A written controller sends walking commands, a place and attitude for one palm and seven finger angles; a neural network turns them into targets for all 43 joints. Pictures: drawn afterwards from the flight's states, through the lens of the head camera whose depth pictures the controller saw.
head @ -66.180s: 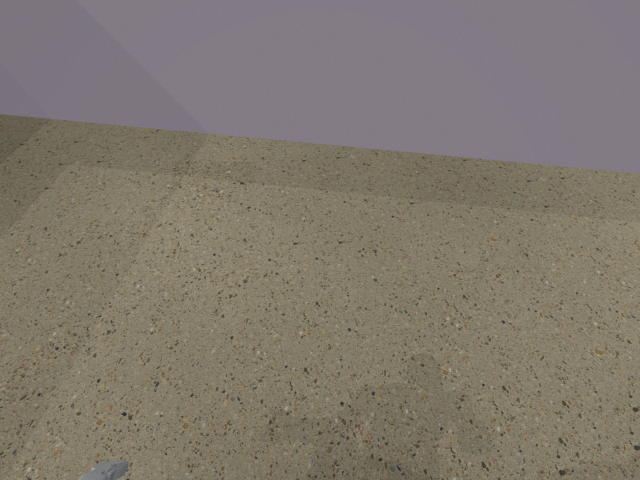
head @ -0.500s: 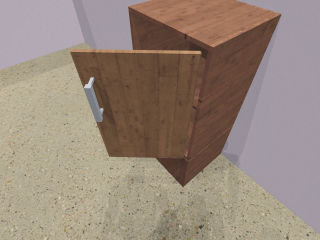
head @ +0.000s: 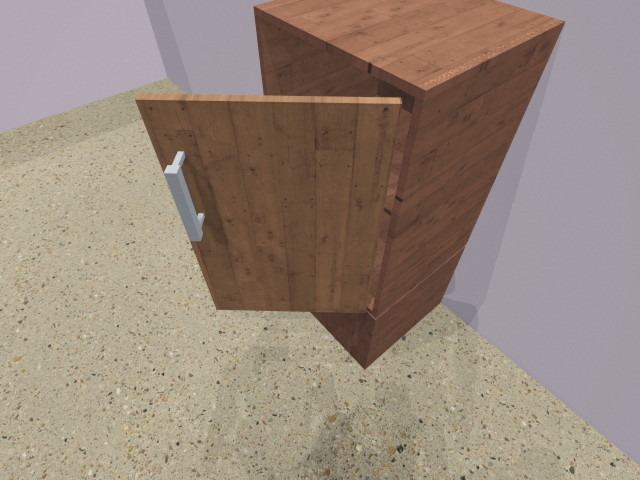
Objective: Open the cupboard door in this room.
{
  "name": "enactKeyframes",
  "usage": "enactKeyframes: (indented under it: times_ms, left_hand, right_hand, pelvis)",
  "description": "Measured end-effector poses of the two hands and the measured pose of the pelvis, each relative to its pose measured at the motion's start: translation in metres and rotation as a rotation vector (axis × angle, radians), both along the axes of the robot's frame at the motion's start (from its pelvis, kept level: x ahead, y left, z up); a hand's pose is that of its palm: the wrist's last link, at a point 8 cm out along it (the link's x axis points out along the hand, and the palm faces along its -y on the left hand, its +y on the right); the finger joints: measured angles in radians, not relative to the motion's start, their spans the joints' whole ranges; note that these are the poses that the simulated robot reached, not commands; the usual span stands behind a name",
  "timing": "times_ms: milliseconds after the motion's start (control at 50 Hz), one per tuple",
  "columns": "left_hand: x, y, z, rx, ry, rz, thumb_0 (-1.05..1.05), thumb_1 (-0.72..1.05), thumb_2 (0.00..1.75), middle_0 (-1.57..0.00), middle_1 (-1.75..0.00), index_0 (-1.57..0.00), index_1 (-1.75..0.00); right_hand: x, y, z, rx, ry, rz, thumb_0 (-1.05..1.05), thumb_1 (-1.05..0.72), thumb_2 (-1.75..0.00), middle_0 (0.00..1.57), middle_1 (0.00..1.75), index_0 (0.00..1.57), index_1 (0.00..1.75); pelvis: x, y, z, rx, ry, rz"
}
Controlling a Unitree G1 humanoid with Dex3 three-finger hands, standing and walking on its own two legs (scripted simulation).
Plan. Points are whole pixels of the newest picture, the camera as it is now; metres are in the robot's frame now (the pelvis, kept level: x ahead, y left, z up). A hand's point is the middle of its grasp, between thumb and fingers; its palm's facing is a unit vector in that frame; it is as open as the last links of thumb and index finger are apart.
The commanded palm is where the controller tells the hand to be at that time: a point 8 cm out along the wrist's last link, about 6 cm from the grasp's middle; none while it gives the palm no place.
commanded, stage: raise the hand with hooked fingers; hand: left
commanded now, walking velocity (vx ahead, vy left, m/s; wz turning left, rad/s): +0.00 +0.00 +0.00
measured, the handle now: (188, 198) +0.54 +0.27 +0.01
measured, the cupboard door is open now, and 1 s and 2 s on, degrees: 48 48 48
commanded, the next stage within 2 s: none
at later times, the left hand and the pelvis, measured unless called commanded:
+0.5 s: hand (174, 475) +0.14 +0.19 -0.06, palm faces +0.08 -1.00 +0.04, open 8.7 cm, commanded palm +0.13 +0.26 -0.04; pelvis -0.04 +0.00 -0.09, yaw +2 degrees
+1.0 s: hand (129, 417) +0.19 +0.25 -0.02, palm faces +0.06 -1.00 -0.06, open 11.7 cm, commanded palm +0.16 +0.30 -0.01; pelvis -0.04 +0.03 -0.07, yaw +2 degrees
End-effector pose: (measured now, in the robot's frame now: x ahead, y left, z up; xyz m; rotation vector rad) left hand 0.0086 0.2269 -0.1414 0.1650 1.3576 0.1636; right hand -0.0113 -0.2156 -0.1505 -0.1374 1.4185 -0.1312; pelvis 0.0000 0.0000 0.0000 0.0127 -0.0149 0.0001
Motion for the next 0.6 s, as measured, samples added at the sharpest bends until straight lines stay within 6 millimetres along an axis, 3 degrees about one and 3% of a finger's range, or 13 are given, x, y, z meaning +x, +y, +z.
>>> enactKeyframes:
  times_ms: [80, 100, 220, 260, 300, 360, 460, 520, 600]
  left_hand:
    - [-0.001, -0.001, 0.0, 0.006, -0.003, -0.001, 0.0, 0.91, 0.9, -0.2, -0.29, -0.2, -0.29]
    - [0.007, 0.002, 0.005, 0.006, -0.056, 0.054, 0.0, 0.91, 0.9, -0.2, -0.3, -0.2, -0.3]
    - [0.116, 0.018, 0.104, 0.047, -0.843, 0.097, 0.02, 0.88, 0.88, -0.21, -0.32, -0.2, -0.32]
    - [0.142, 0.016, 0.125, 0.004, -1.066, 0.052, 0.01, 0.85, 0.87, -0.21, -0.34, -0.2, -0.34]
    - [0.155, 0.01, 0.136, -0.059, -1.255, -0.02, 0.01, 0.81, 0.85, -0.21, -0.36, -0.2, -0.36]
    - [0.152, 0.0, 0.131, -0.14, -1.415, -0.156, 0.0, 0.75, 0.83, -0.21, -0.4, -0.21, -0.4]
    - [0.122, 0.007, 0.086, -0.192, -1.298, -0.111, 0.0, 0.63, 0.78, -0.23, -0.47, -0.22, -0.47]
    - [0.103, 0.02, 0.077, -0.127, -1.24, -0.047, 0.01, 0.56, 0.75, -0.23, -0.51, -0.23, -0.51]
    - [0.101, 0.035, 0.094, -0.052, -1.306, -0.069, 0.01, 0.47, 0.71, -0.24, -0.57, -0.23, -0.57]
  right_hand:
    - [0.001, -0.001, 0.0, -0.001, -0.004, -0.002, 0.01, -0.91, -0.9, 0.2, 0.3, 0.2, 0.3]
    - [0.005, -0.003, 0.001, -0.006, -0.038, -0.007, 0.01, -0.91, -0.9, 0.2, 0.3, 0.2, 0.3]
    - [0.075, -0.019, 0.019, -0.067, -0.48, 0.043, 0.01, -0.91, -0.9, 0.2, 0.3, 0.21, 0.3]
    - [0.103, -0.026, 0.027, -0.081, -0.614, 0.076, 0.01, -0.91, -0.9, 0.2, 0.3, 0.21, 0.3]
    - [0.13, -0.031, 0.036, -0.095, -0.74, 0.113, 0.01, -0.91, -0.9, 0.2, 0.3, 0.2, 0.3]
    - [0.166, -0.036, 0.047, -0.117, -0.888, 0.167, 0.01, -0.91, -0.9, 0.2, 0.3, 0.2, 0.3]
    - [0.203, -0.029, 0.053, -0.137, -0.994, 0.225, 0.01, -0.91, -0.9, 0.2, 0.3, 0.2, 0.3]
    - [0.209, -0.015, 0.048, -0.122, -0.989, 0.249, 0.01, -0.91, -0.9, 0.2, 0.3, 0.2, 0.3]
    - [0.198, 0.008, 0.027, -0.078, -0.914, 0.28, 0.01, -0.91, -0.9, 0.2, 0.3, 0.2, 0.3]
  pelvis:
    - [-0.001, 0.0, -0.001, -0.006, 0.004, -0.001]
    - [-0.003, 0.001, -0.001, -0.009, 0.005, -0.005]
    - [-0.015, 0.006, -0.011, -0.001, 0.047, 0.037]
    - [-0.022, 0.006, -0.02, 0.003, 0.092, 0.033]
    - [-0.029, 0.005, -0.033, 0.009, 0.136, 0.02]
    - [-0.037, 0.004, -0.055, 0.015, 0.186, 0.01]
    - [-0.044, 0.004, -0.081, 0.009, 0.219, 0.019]
    - [-0.044, 0.004, -0.087, -0.012, 0.226, 0.032]
    - [-0.047, 0.006, -0.09, -0.041, 0.233, 0.049]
